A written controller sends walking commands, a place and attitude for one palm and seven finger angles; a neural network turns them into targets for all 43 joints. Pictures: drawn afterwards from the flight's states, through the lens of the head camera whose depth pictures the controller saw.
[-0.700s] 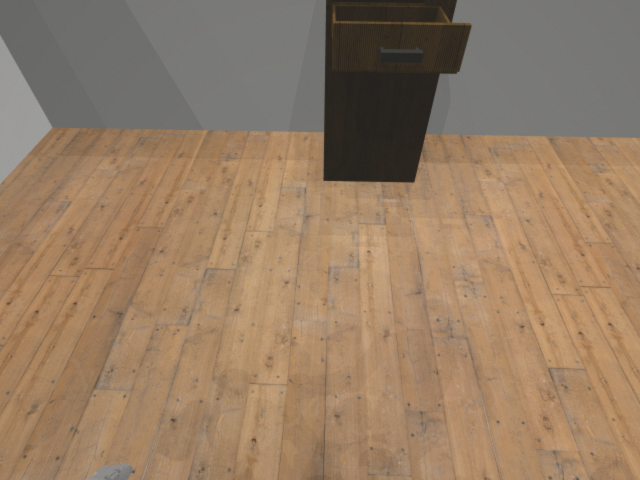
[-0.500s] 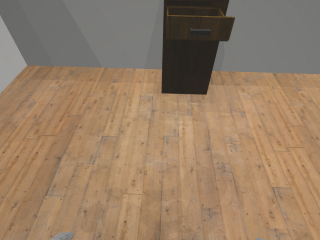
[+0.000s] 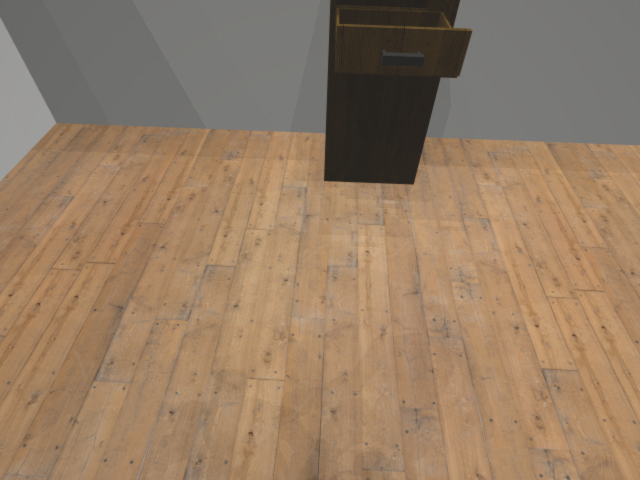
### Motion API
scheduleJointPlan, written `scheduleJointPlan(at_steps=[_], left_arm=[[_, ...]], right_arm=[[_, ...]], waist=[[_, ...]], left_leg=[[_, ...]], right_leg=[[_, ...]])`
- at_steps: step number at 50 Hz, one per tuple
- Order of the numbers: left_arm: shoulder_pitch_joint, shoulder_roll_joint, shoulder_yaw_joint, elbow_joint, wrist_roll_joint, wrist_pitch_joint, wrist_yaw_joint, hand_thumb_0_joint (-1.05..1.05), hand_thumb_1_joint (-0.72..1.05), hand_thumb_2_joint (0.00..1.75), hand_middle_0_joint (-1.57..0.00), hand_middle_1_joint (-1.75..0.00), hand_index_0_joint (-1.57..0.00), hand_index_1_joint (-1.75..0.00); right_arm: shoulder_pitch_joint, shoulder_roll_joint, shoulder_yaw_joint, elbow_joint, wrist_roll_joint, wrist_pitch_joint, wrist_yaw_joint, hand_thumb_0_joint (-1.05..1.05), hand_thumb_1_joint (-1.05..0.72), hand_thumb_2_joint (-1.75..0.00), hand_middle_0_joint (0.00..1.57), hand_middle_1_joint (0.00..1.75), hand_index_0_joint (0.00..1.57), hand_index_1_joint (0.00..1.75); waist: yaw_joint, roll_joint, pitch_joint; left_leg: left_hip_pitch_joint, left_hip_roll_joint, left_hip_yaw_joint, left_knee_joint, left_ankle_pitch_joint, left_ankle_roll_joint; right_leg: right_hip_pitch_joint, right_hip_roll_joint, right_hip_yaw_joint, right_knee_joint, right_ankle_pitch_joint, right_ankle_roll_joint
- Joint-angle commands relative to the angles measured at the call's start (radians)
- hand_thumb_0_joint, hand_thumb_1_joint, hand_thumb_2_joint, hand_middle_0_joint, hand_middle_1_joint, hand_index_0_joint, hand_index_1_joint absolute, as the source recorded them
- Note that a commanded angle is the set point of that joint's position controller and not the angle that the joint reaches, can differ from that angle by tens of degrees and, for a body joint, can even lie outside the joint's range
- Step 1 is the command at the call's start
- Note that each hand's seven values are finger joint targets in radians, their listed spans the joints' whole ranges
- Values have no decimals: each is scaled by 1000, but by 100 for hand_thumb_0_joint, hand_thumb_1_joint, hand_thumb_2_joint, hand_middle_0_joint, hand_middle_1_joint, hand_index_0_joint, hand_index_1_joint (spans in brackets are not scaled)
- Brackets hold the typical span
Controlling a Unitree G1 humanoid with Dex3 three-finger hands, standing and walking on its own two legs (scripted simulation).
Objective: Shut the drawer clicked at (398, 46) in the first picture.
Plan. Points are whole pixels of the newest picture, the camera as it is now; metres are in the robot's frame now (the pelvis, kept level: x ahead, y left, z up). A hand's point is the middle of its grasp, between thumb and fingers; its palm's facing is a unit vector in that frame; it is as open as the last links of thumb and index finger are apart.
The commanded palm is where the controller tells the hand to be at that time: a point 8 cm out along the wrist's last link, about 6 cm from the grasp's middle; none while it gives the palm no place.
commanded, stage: stand and wait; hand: left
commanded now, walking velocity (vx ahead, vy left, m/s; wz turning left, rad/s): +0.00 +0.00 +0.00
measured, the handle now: (401, 56) +1.30 -0.19 -0.01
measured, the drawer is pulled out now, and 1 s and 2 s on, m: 0.30 0.30 0.30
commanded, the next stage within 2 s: look at it before walking up in 0.12 s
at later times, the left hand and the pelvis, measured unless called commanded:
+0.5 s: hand out of the picture +0.07 +0.24 -0.16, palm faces -0.02 -0.95 -0.32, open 7.3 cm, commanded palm none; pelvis +0.00 +0.00 +0.00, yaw +0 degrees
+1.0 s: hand out of the picture +0.07 +0.23 -0.17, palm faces -0.04 -0.95 -0.30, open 7.3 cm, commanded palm none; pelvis +0.02 +0.00 +0.00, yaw -3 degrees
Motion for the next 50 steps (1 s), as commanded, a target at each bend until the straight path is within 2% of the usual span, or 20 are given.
scheduleJointPlan(at_steps=[1, 6, 10, 14, 19, 42, 44, 45, 47, 48, 50], left_arm=[[-57, 202, 40, -67, 3, -22, 11, 0, 90, 90, -20, -30, -20, -30], [-55, 201, 39, -65, 4, -20, 11, 0, 90, 90, -20, -30, -20, -30], [-55, 200, 39, -64, 6, -21, 11, 0, 90, 90, -20, -30, -20, -30], [-53, 197, 39, -63, 5, -22, 10, 0, 90, 90, -20, -30, -20, -30], [-52, 196, 38, -61, 5, -23, 10, 0, 90, 90, -20, -30, -20, -30], [-54, 201, 38, -57, 5, -26, 12, 0, 90, 90, -20, -30, -20, -30], [4, 100, 19, -36, 4, -8, 14, 0, 90, 90, -20, -30, -20, -30], [31, 82, 19, -35, 8, 3, 12, 0, 90, 90, -20, -30, -20, -30], [43, 90, 30, -57, 13, 17, 0, 0, 90, 90, -20, -30, -20, -30], [54, 92, 37, -73, 15, 21, -6, 0, 90, 90, -20, -30, -20, -30], [70, 90, 50, -105, 17, 22, -15, 0, 90, 90, -20, -30, -20, -30]], right_arm=[[-61, -202, -35, -73, 1, -22, -7, 0, -90, -90, 20, 30, 20, 30], [-60, -203, -36, -66, 1, -23, -6, 0, -90, -90, 20, 30, 20, 30], [-56, -202, -34, -65, 2, -22, -5, 0, -90, -90, 20, 30, 20, 30], [-63, -202, -35, -63, 1, -23, -4, 0, -90, -90, 20, 30, 20, 30], [-62, -203, -34, -62, 2, -25, -5, 0, -90, -90, 20, 30, 20, 30], [-75, -205, -30, -59, 4, -23, -7, 0, -90, -90, 20, 30, 20, 30], [-23, -103, -10, -38, -4, -10, -6, 0, -90, -90, 20, 30, 20, 30], [9, -83, -9, -37, -6, -3, -6, 0, -90, -90, 20, 30, 20, 30], [28, -92, -19, -52, -10, 5, -5, 0, -90, -90, 20, 30, 20, 30], [31, -99, -27, -65, -12, 6, -5, 0, -90, -90, 20, 30, 20, 30], [62, -115, -42, -86, -12, 3, -5, 0, -90, -90, 20, 30, 20, 30]], waist=[[5, -9, -38], [6, 11, -31], [5, -11, -32], [6, 3, -29], [6, 9, -49], [5, 4, -60], [5, -8, -63], [5, -13, -53], [4, -18, 31], [6, -18, 67], [0, 14, 95]], left_leg=[[-13, 101, -92, -73, 87, 45], [-21, 102, -96, -83, 73, 45], [-19, 101, -101, -82, 73, 45], [-14, 100, -98, -84, 70, 44], [-1, 104, -97, -81, 107, 45], [29, 111, -87, -87, 173, 40], [47, 108, -50, -56, 92, 23], [39, 105, -31, -35, 0, 20], [-30, 105, -26, -35, -198, 28], [-58, 106, -29, -30, -273, 32], [-68, 134, -57, -34, -371, 53]], right_leg=[[-16, -121, 115, -91, 38, -30], [-19, -118, 114, -94, 19, -27], [-25, -118, 116, -99, 12, -27], [-31, -120, 116, -103, 9, -26], [-14, -120, 111, -95, 57, -25], [20, -126, 105, -96, 157, -25], [-4, -114, 116, -89, 75, -16], [-30, -106, 129, -82, -25, -19], [-108, -84, 168, -83, -227, -33], [-146, -72, 182, -75, -288, -41], [-213, -44, 182, -15, -350, -52]])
